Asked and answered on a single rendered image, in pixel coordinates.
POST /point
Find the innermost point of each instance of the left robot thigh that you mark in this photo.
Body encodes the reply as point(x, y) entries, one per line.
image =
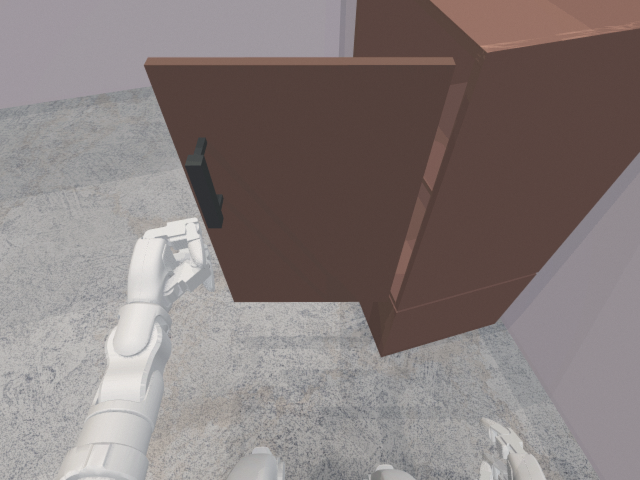
point(258, 466)

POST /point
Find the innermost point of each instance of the handle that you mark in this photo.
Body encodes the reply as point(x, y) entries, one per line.
point(210, 202)

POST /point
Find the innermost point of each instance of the cupboard door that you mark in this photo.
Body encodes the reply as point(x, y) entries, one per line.
point(319, 160)

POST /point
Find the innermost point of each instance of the robot left hand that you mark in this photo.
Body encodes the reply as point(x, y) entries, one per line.
point(153, 263)

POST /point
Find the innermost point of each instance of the left robot shin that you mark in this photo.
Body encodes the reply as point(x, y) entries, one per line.
point(265, 450)

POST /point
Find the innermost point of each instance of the robot right hand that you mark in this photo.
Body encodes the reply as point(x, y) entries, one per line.
point(520, 464)

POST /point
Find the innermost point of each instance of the left robot forearm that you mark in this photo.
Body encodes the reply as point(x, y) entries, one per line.
point(117, 430)

